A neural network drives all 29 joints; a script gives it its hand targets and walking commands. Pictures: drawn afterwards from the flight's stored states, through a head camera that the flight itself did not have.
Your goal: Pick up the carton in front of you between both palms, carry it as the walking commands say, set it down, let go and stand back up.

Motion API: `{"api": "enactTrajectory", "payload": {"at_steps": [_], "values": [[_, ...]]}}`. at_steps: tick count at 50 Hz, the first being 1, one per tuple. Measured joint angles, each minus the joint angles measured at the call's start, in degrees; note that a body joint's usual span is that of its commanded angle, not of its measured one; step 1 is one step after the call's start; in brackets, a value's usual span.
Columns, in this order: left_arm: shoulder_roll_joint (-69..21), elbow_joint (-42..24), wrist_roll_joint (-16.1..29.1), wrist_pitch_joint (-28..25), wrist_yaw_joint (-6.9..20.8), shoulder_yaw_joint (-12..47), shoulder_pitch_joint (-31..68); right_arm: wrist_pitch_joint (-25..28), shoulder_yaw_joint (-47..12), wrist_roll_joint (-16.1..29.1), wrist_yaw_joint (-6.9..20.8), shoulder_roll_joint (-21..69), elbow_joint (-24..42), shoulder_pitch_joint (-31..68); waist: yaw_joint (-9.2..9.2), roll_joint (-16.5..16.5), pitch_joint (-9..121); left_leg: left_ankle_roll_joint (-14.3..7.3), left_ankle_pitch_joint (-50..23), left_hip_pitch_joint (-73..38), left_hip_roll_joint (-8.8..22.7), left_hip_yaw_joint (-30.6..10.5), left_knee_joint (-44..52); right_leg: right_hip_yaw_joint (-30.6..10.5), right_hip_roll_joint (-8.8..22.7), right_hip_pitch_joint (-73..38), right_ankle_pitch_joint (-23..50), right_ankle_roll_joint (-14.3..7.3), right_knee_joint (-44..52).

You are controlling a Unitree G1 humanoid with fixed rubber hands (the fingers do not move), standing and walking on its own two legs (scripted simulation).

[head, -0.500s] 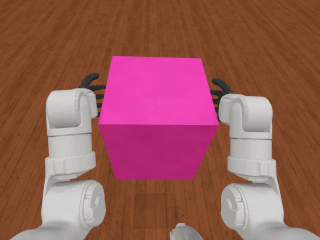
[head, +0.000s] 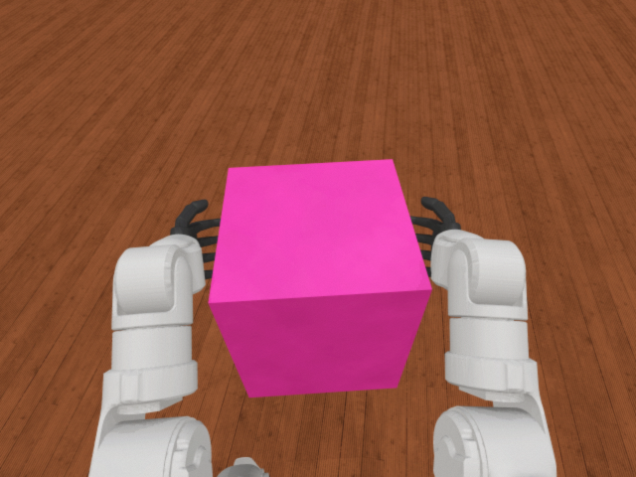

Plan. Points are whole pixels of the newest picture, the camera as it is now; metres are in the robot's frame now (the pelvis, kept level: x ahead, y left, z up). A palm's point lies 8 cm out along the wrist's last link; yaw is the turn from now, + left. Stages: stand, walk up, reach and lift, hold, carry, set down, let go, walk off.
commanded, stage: carry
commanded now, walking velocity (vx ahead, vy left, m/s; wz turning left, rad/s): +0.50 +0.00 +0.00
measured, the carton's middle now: (317, 284) +0.37 +0.01 +0.02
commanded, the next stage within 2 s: none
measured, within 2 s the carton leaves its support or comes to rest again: neither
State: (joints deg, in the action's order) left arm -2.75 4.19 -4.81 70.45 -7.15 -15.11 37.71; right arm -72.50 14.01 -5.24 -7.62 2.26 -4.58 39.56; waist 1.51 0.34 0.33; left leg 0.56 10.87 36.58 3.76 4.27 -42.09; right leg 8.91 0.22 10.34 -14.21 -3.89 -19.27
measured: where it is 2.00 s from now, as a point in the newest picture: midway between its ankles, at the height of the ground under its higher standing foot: (322, 202)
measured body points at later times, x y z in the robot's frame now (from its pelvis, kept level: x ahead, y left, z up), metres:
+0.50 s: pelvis +0.34 +0.01 +0.00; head +0.31 +0.02 +0.44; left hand +0.62 +0.14 +0.09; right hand +0.60 -0.16 +0.09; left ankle +0.23 +0.11 -0.75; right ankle +0.48 -0.13 -0.72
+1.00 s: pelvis +0.64 -0.02 +0.00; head +0.61 -0.03 +0.45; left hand +0.92 +0.13 +0.09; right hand +0.91 -0.17 +0.09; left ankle +0.79 +0.11 -0.72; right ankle +0.54 -0.12 -0.75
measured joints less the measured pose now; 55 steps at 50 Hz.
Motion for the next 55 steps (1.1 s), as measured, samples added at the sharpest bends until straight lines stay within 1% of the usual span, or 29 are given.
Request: {"api": "enactTrajectory", "payload": {"at_steps": [4, 6, 7, 8, 9, 10, 11, 12, 13, 16, 18, 21, 25, 28, 29, 30, 31, 32, 34, 35, 36, 38, 42, 46, 49, 51, 53, 54, 55], "values": [[-2.0, -3.6, -1.2, -1.0, 0.4, 0.6, -4.6, 1.4, -0.6, -0.3, 0.5, 1.3, 3.9, -5.3, -0.90, 0.0, 1.9, -0.6, -7.1, -4.3, -1.2, 2.8, 12.2, -0.3, 0.3, -6.4, -4.3, 1.8, 1.7], [-2.9, -5.8, -2.0, -1.2, 0.7, 1.1, -7.4, 2.0, -1.1, -0.6, 0.9, 2.2, 5.5, -8.1, -1.13, -0.2, 3.1, -1.3, -9.8, -8.9, -2.3, 5.4, 18.6, -0.8, 0.9, -8.5, -8.2, 2.9, -1.3], [-3.1, -6.9, -2.3, -1.2, 0.9, 1.2, -9.0, 2.3, -1.5, -0.9, 1.0, 2.7, 6.0, -9.3, -1.05, -0.2, 3.9, -2.0, -9.8, -11.4, -2.4, 6.2, 20.3, -1.3, 1.2, -8.2, -10.8, 3.4, -5.7], [-3.0, -7.6, -1.8, -1.4, 1.7, 1.8, -10.4, 3.4, -2.2, -1.5, 1.0, 3.8, 6.2, -10.9, -1.39, -1.5, 4.4, -3.2, -8.0, -11.6, -3.1, 7.0, 18.2, -1.9, 2.7, -5.8, -11.5, 3.9, -12.8], [-2.9, -8.2, -2.0, -1.5, 2.1, 2.0, -12.0, 4.1, -2.6, -2.3, 1.1, 4.8, 6.3, -12.5, -1.72, -2.1, 4.6, -4.2, -5.6, -11.7, -3.3, 7.5, 16.0, -3.6, 3.0, -2.2, -11.1, 4.3, -21.9], [-2.9, -8.8, -2.0, -1.5, 2.4, 2.1, -13.8, 4.4, -2.9, -2.8, 1.1, 5.7, 6.9, -14.2, -1.88, -2.0, 4.8, -4.9, -3.6, -12.4, -3.1, 7.7, 15.0, -5.0, 2.3, 2.0, -11.7, 4.4, -30.8], [-3.2, -9.5, -2.0, -1.5, 2.6, 2.4, -15.6, 4.4, -3.3, -3.2, 1.1, 6.4, 7.8, -16.3, -1.93, -1.7, 4.8, -5.1, -2.3, -13.6, -2.8, 7.7, 15.2, -5.7, 1.7, 5.8, -11.9, 4.2, -37.5], [-3.7, -10.4, -2.0, -1.4, 2.7, 2.7, -17.4, 4.3, -3.5, -3.3, 1.1, 6.9, 9.3, -18.6, -1.95, -1.3, 4.9, -4.7, -1.8, -15.2, -2.5, 7.6, 16.3, -5.6, 1.5, 9.2, -11.1, 4.1, -41.3], [-4.3, -11.5, -2.1, -1.3, 2.8, 3.1, -19.1, 4.3, -3.7, -3.3, 1.1, 7.4, 11.0, -21.0, -1.99, -1.0, 4.9, -4.4, -1.5, -16.8, -2.3, 7.5, 17.6, -5.3, 1.8, 12.0, -9.8, 4.1, -42.1], [-6.0, -15.5, -2.7, -1.9, 2.7, 5.3, -23.7, 4.1, -5.6, -2.0, 1.5, 6.2, 15.7, -26.0, -2.32, -0.6, 4.7, -4.1, -0.6, -21.8, -2.0, 7.0, 21.7, -4.4, 3.2, 18.2, -6.3, 4.6, -36.3], [-5.4, -18.1, -2.6, -2.1, 2.6, 7.6, -25.9, 4.3, -6.5, -1.4, 1.7, 5.8, 18.1, -27.9, -2.70, -0.6, 4.9, -3.7, 0.3, -24.9, -2.0, 6.7, 23.8, -4.0, 4.2, 21.1, -3.5, 5.2, -30.4], [-5.0, -21.5, -2.5, -1.6, 2.5, 9.1, -27.9, 4.0, -7.6, -0.9, 1.8, 5.5, 21.0, -29.5, -2.85, -0.8, 5.9, -2.7, 2.4, -29.7, -2.0, 6.6, 26.0, -3.0, 5.3, 23.3, 2.6, 5.5, -21.1], [-4.9, -24.2, -2.5, 0.0, 2.5, 9.3, -28.8, 2.8, -8.5, -0.8, 1.9, 5.5, 22.8, -30.0, -2.62, -0.7, 8.0, -0.8, 6.8, -36.4, -1.9, 6.5, 27.3, -0.8, 5.2, 22.4, 9.8, 4.9, -12.5], [-4.9, -24.3, -2.3, 1.3, 2.4, 8.8, -28.3, 1.3, -8.5, -1.3, 1.9, 5.5, 22.9, -29.5, -2.55, -0.2, 9.6, 1.1, 12.1, -40.6, -1.2, 5.8, 25.0, 1.7, 4.4, 18.7, 9.9, 3.8, -8.2], [-5.0, -23.7, -2.3, 1.5, 2.5, 8.6, -27.8, 0.8, -8.3, -1.5, 1.9, 5.5, 22.8, -29.0, -2.44, 0.3, 9.9, 1.7, 14.9, -41.0, -0.4, 5.3, 22.0, 2.7, 3.9, 17.0, 9.8, 2.8, -7.4], [-5.1, -22.4, -2.3, 1.3, 2.5, 8.7, -27.2, 0.5, -7.8, -1.6, 2.0, 5.3, 22.3, -28.6, -1.98, 1.6, 10.1, 2.0, 17.7, -39.8, 1.3, 4.8, 16.4, 3.6, 3.2, 16.7, 11.3, 1.2, -9.2], [-5.2, -20.5, -2.5, 0.9, 2.5, 8.8, -26.3, 0.4, -7.3, -1.6, 2.0, 4.9, 21.5, -28.4, -1.52, 2.3, 10.2, 1.7, 17.5, -36.3, 2.6, 3.6, 7.4, 4.4, 3.0, 16.9, 9.5, 0.1, -12.0], [-5.3, -18.7, -2.7, 0.8, 2.5, 9.0, -25.7, 0.1, -7.0, -1.5, 2.0, 4.4, 20.6, -28.3, -1.06, 2.2, 9.9, 1.4, 16.8, -31.6, 2.4, 1.4, -2.6, 4.7, 3.2, 16.6, 7.2, -0.5, -13.4], [-5.4, -16.8, -2.9, 1.0, 2.4, 9.0, -25.5, -0.4, -6.6, -1.5, 2.1, 4.1, 19.0, -28.1, -0.61, 1.6, 8.8, 0.2, 15.0, -22.2, 1.1, -1.2, -18.2, 5.0, 3.4, 14.3, 4.7, -0.6, -12.2], [-5.3, -16.7, -2.8, 1.1, 2.4, 8.9, -26.0, -0.5, -6.5, -1.7, 2.1, 4.5, 18.5, -28.1, -0.50, 1.3, 8.3, -0.3, 13.2, -18.2, 0.9, -1.3, -22.2, 5.1, 3.4, 12.8, 4.8, -0.1, -10.5], [-5.2, -17.0, -2.7, 1.0, 2.4, 8.7, -26.6, -0.3, -6.5, -2.0, 2.1, 5.0, 18.3, -28.2, -0.40, 1.3, 7.8, -0.6, 11.1, -14.7, 1.1, -1.2, -23.6, 5.1, 3.2, 11.3, 4.9, 0.1, -8.8], [-5.0, -18.1, -2.2, 0.7, 2.4, 8.4, -27.7, 0.2, -6.9, -2.4, 2.1, 5.7, 18.8, -28.8, -0.10, 1.1, 6.9, -0.8, 7.1, -9.2, 1.9, -0.7, -21.8, 5.0, 2.8, 8.1, 4.8, 0.1, -5.3], [-4.9, -20.4, -1.5, -0.5, 2.4, 8.5, -28.7, 1.4, -8.4, -2.4, 2.1, 5.5, 21.0, -29.7, 0.24, 0.6, 6.7, 0.2, 1.4, -2.8, 3.3, 0.9, -10.1, 4.6, 2.2, 2.1, 4.3, 0.6, 0.7], [-4.9, -22.5, -1.3, -0.7, 2.4, 9.0, -28.7, 1.5, -8.6, -2.2, 2.1, 5.4, 23.5, -30.2, -0.10, 0.3, 7.4, 0.5, -4.4, -1.7, 3.4, 2.5, 2.7, 4.2, 2.0, -3.9, 2.3, 1.9, 4.7], [-4.9, -22.6, -1.5, -0.3, 2.4, 9.5, -28.4, 1.3, -8.2, -2.0, 2.1, 5.4, 24.1, -30.6, -0.50, 0.3, 8.4, 0.2, -7.3, -3.2, 2.7, 4.0, 9.3, 4.0, 2.0, -8.3, -0.7, 3.4, 5.7], [-4.9, -22.0, -1.8, 0.1, 2.4, 9.7, -28.3, 1.1, -7.9, -1.9, 2.2, 5.3, 23.9, -30.9, -0.54, 0.2, 9.1, -0.3, -7.8, -5.3, 2.1, 5.4, 12.5, 3.7, 2.2, -11.1, -3.5, 4.5, 5.2], [-5.0, -21.3, -2.1, 0.5, 2.4, 9.8, -28.1, 1.0, -7.7, -1.9, 2.3, 5.3, 23.1, -30.9, -0.47, -0.3, 9.5, -1.0, -6.2, -8.6, 1.2, 7.3, 15.6, 3.1, 3.0, -13.0, -7.7, 6.0, 2.2], [-5.0, -21.1, -2.3, 0.6, 2.4, 9.6, -27.9, 1.1, -7.6, -1.9, 2.4, 5.3, 22.3, -30.5, -0.53, -0.7, 9.5, -1.6, -6.7, -10.4, 0.6, 8.2, 16.5, 2.6, 3.8, -13.0, -10.7, 6.6, -1.6], [-4.8, -20.3, -2.4, 0.5, 2.5, 9.1, -27.8, 1.8, -7.8, -2.0, 2.6, 5.4, 20.7, -30.2, -1.01, -2.2, 9.4, -2.9, -7.0, -10.3, -0.2, 9.1, 14.2, 1.9, 5.7, -11.0, -13.4, 6.8, -8.2]]}}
